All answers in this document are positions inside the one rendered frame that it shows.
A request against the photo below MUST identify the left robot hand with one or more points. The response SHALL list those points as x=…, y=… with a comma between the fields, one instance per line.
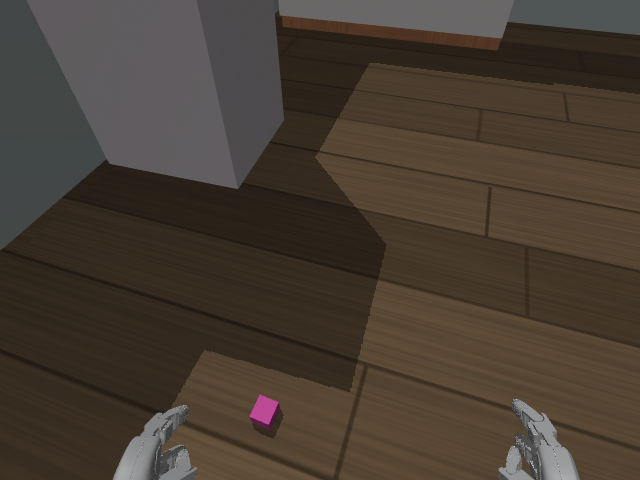
x=142, y=459

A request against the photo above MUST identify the right robot hand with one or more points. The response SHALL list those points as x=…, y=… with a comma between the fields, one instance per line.
x=548, y=460

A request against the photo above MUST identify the small box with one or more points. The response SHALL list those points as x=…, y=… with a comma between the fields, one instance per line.
x=264, y=412

